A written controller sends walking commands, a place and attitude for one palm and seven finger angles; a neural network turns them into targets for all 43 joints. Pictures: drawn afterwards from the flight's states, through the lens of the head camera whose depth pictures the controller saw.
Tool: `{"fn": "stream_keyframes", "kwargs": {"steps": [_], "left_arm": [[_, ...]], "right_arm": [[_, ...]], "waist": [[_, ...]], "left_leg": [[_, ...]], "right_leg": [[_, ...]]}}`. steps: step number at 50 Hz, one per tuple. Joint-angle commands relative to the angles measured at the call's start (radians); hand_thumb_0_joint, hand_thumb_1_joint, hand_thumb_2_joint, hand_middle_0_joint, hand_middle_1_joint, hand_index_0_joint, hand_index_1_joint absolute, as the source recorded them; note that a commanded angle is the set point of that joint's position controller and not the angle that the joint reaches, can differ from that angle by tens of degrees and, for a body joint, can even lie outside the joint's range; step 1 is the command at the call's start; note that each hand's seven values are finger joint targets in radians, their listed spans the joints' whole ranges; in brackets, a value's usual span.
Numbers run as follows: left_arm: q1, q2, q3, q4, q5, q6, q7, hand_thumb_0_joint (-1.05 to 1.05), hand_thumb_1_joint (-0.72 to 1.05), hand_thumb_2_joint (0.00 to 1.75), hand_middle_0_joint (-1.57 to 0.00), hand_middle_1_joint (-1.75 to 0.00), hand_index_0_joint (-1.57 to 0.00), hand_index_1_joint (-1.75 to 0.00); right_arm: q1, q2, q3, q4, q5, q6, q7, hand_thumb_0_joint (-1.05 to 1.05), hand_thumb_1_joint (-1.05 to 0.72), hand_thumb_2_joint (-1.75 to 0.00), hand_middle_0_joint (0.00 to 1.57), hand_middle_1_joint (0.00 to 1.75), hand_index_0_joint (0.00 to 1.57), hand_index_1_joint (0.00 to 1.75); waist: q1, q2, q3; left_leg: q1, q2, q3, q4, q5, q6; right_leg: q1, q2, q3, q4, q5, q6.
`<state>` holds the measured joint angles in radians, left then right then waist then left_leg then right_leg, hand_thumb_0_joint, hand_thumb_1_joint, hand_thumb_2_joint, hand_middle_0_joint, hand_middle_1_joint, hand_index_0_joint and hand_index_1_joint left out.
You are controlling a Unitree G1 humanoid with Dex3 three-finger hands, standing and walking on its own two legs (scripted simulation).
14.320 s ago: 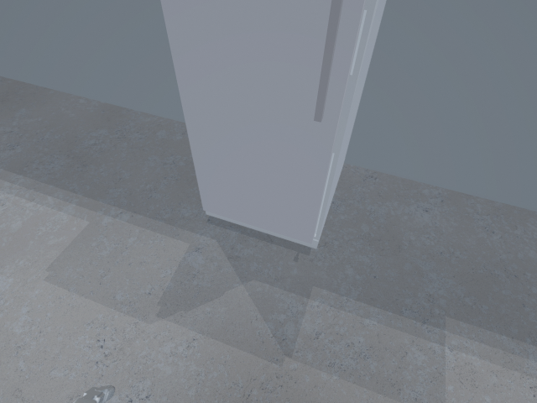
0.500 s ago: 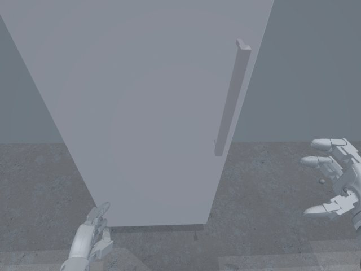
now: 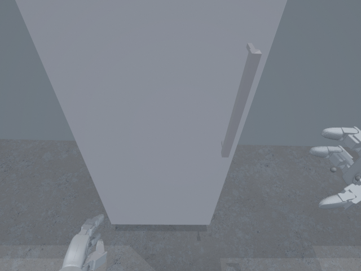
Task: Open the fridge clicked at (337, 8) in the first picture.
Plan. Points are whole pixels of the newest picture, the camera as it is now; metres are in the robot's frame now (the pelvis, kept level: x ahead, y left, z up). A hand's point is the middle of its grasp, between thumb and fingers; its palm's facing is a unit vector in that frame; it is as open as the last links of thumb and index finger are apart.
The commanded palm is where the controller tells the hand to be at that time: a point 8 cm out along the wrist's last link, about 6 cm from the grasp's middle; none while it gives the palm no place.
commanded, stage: raise the hand to about handle height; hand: right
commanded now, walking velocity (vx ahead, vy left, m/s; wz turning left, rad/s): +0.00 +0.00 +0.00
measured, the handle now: (235, 109) +0.48 -0.13 +0.13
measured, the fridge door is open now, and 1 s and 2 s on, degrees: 0 0 0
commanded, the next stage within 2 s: move the hooked fingers beside the handle in 0.24 s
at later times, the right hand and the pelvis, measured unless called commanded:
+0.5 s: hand (326, 162) +0.29 -0.26 +0.16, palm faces +0.07 +1.00 -0.07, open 14.0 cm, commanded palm +0.25 -0.30 +0.17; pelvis +0.01 +0.01 +0.00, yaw -1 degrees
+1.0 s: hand (304, 147) +0.33 -0.24 +0.15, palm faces +0.04 +1.00 -0.04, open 14.0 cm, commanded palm +0.30 -0.28 +0.17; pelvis +0.01 +0.01 +0.00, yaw +0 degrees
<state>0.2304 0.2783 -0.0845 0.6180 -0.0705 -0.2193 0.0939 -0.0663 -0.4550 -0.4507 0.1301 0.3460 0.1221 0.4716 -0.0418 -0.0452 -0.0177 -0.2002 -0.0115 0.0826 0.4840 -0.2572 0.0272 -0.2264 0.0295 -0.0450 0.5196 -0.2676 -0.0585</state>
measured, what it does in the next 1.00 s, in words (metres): stands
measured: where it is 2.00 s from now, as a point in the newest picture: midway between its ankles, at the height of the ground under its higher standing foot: outside the picture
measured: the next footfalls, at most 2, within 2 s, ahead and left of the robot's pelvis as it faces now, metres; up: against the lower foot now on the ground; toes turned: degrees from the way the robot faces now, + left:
none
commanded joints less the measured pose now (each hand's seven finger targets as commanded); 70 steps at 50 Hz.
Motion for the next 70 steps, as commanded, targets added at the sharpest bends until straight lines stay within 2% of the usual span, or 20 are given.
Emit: {"fn": "stream_keyframes", "kwargs": {"steps": [1, 5, 9, 12, 16, 23, 24, 29, 37, 40, 43, 44, 49, 50, 54, 58, 59, 60, 65, 70], "left_arm": [[-0.146, 0.100, 0.050, -0.172, -0.005, -0.073, 0.007, 0.00, 0.90, 0.90, -0.20, -0.30, -0.20, -0.30], [-0.136, 0.110, 0.052, -0.160, -0.013, -0.069, 0.017, 0.00, 0.90, 0.90, -0.20, -0.30, -0.20, -0.30], [-0.131, 0.116, 0.055, -0.168, -0.014, -0.067, 0.022, 0.00, 0.90, 0.90, -0.20, -0.30, -0.20, -0.30], [-0.143, 0.111, 0.052, -0.178, -0.011, -0.069, 0.021, 0.00, 0.90, 0.90, -0.20, -0.30, -0.20, -0.30], [-0.146, 0.107, 0.050, -0.168, -0.010, -0.070, 0.016, 0.00, 0.90, 0.90, -0.20, -0.30, -0.20, -0.30], [-0.136, 0.105, 0.052, -0.160, -0.017, -0.072, 0.021, 0.00, 0.90, 0.90, -0.20, -0.30, -0.20, -0.30], [-0.131, 0.105, 0.054, -0.160, -0.014, -0.068, 0.020, 0.00, 0.90, 0.90, -0.20, -0.30, -0.20, -0.30], [-0.133, 0.106, 0.057, -0.154, -0.011, -0.058, 0.020, 0.00, 0.90, 0.90, -0.20, -0.30, -0.20, -0.30], [-0.130, 0.105, 0.056, -0.156, -0.016, -0.052, 0.022, 0.00, 0.90, 0.90, -0.20, -0.30, -0.20, -0.30], [-0.118, 0.115, 0.063, -0.152, -0.016, -0.046, 0.021, 0.00, 0.90, 0.90, -0.20, -0.30, -0.20, -0.30], [-0.125, 0.110, 0.062, -0.161, -0.017, -0.044, 0.021, 0.00, 0.90, 0.90, -0.20, -0.30, -0.20, -0.30], [-0.125, 0.108, 0.062, -0.161, -0.014, -0.042, 0.018, 0.00, 0.90, 0.90, -0.20, -0.30, -0.20, -0.30], [-0.111, 0.110, 0.065, -0.150, -0.013, -0.038, 0.021, 0.00, 0.90, 0.90, -0.20, -0.30, -0.20, -0.30], [-0.116, 0.108, 0.062, -0.154, -0.015, -0.038, 0.021, 0.00, 0.90, 0.90, -0.20, -0.30, -0.20, -0.30], [-0.101, 0.111, 0.066, -0.147, -0.015, -0.028, 0.020, 0.00, 0.90, 0.90, -0.20, -0.30, -0.20, -0.30], [-0.104, 0.109, 0.064, -0.149, -0.018, -0.023, 0.022, 0.00, 0.90, 0.90, -0.20, -0.30, -0.20, -0.30], [-0.097, 0.114, 0.066, -0.146, -0.017, -0.019, 0.021, 0.00, 0.90, 0.90, -0.20, -0.30, -0.20, -0.30], [-0.098, 0.115, 0.068, -0.144, -0.016, -0.017, 0.022, 0.00, 0.90, 0.90, -0.20, -0.30, -0.20, -0.30], [-0.100, 0.105, 0.064, -0.149, -0.013, -0.013, 0.020, 0.00, 0.90, 0.90, -0.20, -0.30, -0.20, -0.30], [-0.083, 0.108, 0.064, -0.131, -0.016, -0.004, 0.022, 0.00, 0.90, 0.90, -0.20, -0.30, -0.20, -0.30]], "right_arm": [[-0.315, -0.336, -0.165, -0.250, 0.019, -0.101, -0.056, 0.00, 0.50, -0.30, 0.30, 1.20, 0.30, 1.20], [-0.326, -0.268, -0.079, -0.169, -0.005, -0.049, -0.051, 0.00, 0.50, -0.30, 0.30, 1.20, 0.30, 1.20], [-0.300, -0.268, -0.064, -0.160, 0.001, -0.029, -0.020, 0.00, 0.50, -0.30, 0.30, 1.20, 0.30, 1.20], [-0.320, -0.315, -0.114, -0.220, 0.013, -0.050, -0.016, 0.00, 0.50, -0.30, 0.30, 1.20, 0.30, 1.20], [-0.299, -0.314, -0.136, -0.194, 0.025, -0.071, -0.025, 0.00, 0.50, -0.30, 0.30, 1.20, 0.30, 1.20], [-0.383, -0.233, -0.026, -0.185, -0.004, -0.047, -0.044, 0.00, 0.50, -0.30, 0.30, 1.20, 0.30, 1.20], [-0.359, -0.241, -0.033, -0.181, -0.002, -0.045, -0.045, 0.00, 0.50, -0.30, 0.30, 1.20, 0.30, 1.20], [-0.368, -0.302, -0.094, -0.166, -0.004, -0.058, -0.063, 0.00, 0.50, -0.30, 0.30, 1.20, 0.30, 1.20], [-0.437, -0.247, -0.037, -0.116, -0.018, -0.058, -0.074, 0.00, 0.50, -0.30, 0.30, 1.20, 0.30, 1.20], [-0.431, -0.258, -0.048, -0.078, -0.017, -0.055, -0.070, 0.00, 0.50, -0.30, 0.30, 1.20, 0.30, 1.20], [-0.452, -0.254, -0.044, -0.105, -0.016, -0.065, -0.073, 0.00, 0.50, -0.30, 0.30, 1.20, 0.30, 1.20], [-0.460, -0.247, -0.030, -0.102, -0.015, -0.068, -0.076, 0.00, 0.50, -0.30, 0.30, 1.20, 0.30, 1.20], [-0.500, -0.267, -0.047, -0.086, -0.025, -0.087, -0.102, 0.00, 0.50, -0.30, 0.30, 1.20, 0.30, 1.20], [-0.517, -0.240, -0.024, -0.096, -0.029, -0.087, -0.102, 0.00, 0.50, -0.30, 0.30, 1.20, 0.30, 1.20], [-0.490, -0.232, -0.013, -0.043, -0.036, -0.074, -0.106, 0.00, 0.50, -0.30, 0.30, 1.20, 0.30, 1.20], [-0.545, -0.191, 0.027, -0.030, -0.040, -0.067, -0.114, 0.00, 0.50, -0.30, 0.30, 1.20, 0.30, 1.20], [-0.558, -0.190, 0.038, -0.021, -0.039, -0.067, -0.116, 0.00, 0.50, -0.30, 0.30, 1.20, 0.30, 1.20], [-0.565, -0.225, 0.000, -0.009, -0.041, -0.068, -0.123, 0.00, 0.50, -0.30, 0.30, 1.20, 0.30, 1.20], [-0.646, -0.199, 0.035, -0.069, -0.056, -0.097, -0.152, 0.00, 0.50, -0.30, 0.30, 1.20, 0.30, 1.20], [-0.683, -0.129, 0.102, 0.001, -0.065, -0.097, -0.168, 0.00, 0.50, -0.30, 0.30, 1.20, 0.30, 1.20]], "waist": [[-0.020, -0.114, -0.165], [0.005, -0.095, -0.080], [0.004, 0.014, -0.140], [-0.008, -0.020, -0.216], [-0.010, -0.012, -0.171], [0.015, -0.061, -0.148], [0.008, -0.011, -0.153], [-0.002, 0.024, -0.198], [0.011, -0.054, -0.188], [0.014, 0.016, -0.206], [0.008, -0.020, -0.230], [0.009, 0.013, -0.227], [0.011, 0.001, -0.231], [0.016, -0.033, -0.242], [0.015, 0.004, -0.225], [0.028, -0.021, -0.209], [0.033, 0.034, -0.209], [0.027, 0.021, -0.216], [0.029, -0.045, -0.269], [0.050, -0.007, -0.235]], "left_leg": [[0.015, 0.012, -0.047, -0.073, 0.158, 0.014], [-0.031, 0.017, -0.053, -0.094, 0.092, 0.011], [-0.002, 0.015, -0.057, -0.084, 0.119, 0.002], [0.028, 0.014, -0.055, -0.067, 0.161, 0.001], [0.023, 0.015, -0.056, -0.069, 0.179, 0.001], [-0.027, 0.015, -0.047, -0.065, 0.173, 0.001], [-0.009, 0.017, -0.053, -0.068, 0.185, 0.001], [0.028, 0.022, -0.062, -0.063, 0.211, -0.005], [0.002, 0.024, -0.056, -0.051, 0.227, 0.000], [0.018, 0.026, -0.063, -0.045, 0.256, -0.005], [0.019, 0.026, -0.059, -0.038, 0.258, -0.003], [0.022, 0.028, -0.066, -0.040, 0.262, -0.004], [0.019, 0.025, -0.062, -0.040, 0.262, -0.001], [0.017, 0.025, -0.060, -0.034, 0.276, 0.001], [0.012, 0.024, -0.055, -0.036, 0.284, 0.000], [-0.024, 0.022, -0.051, -0.040, 0.241, 0.002], [-0.021, 0.022, -0.053, -0.044, 0.241, 0.000], [-0.016, 0.022, -0.058, -0.046, 0.238, 0.000], [-0.005, 0.022, -0.058, -0.038, 0.260, 0.006], [-0.029, 0.018, -0.048, -0.041, 0.244, 0.007]], "right_leg": [[0.101, -0.037, 0.096, -0.086, 0.189, 0.035], [0.077, -0.044, 0.100, -0.102, 0.110, 0.032], [0.086, -0.044, 0.102, -0.081, 0.134, 0.022], [0.109, -0.034, 0.101, -0.070, 0.170, 0.022], [0.084, -0.035, 0.096, -0.067, 0.177, 0.023], [0.111, -0.036, 0.100, -0.070, 0.173, 0.025], [0.102, -0.041, 0.098, -0.065, 0.183, 0.024], [0.089, -0.039, 0.086, -0.054, 0.201, 0.019], [0.095, -0.034, 0.084, -0.056, 0.207, 0.023], [0.081, -0.037, 0.079, -0.045, 0.223, 0.018], [0.092, -0.034, 0.081, -0.046, 0.231, 0.020], [0.089, -0.039, 0.078, -0.040, 0.232, 0.019], [0.097, -0.041, 0.078, -0.044, 0.242, 0.019], [0.108, -0.037, 0.077, -0.047, 0.255, 0.020], [0.099, -0.043, 0.074, -0.047, 0.264, 0.021], [0.103, -0.039, 0.083, -0.055, 0.229, 0.023], [0.099, -0.044, 0.083, -0.052, 0.227, 0.020], [0.093, -0.042, 0.081, -0.053, 0.220, 0.018], [0.137, -0.042, 0.084, -0.054, 0.265, 0.025], [0.136, -0.049, 0.092, -0.065, 0.261, 0.028]]}}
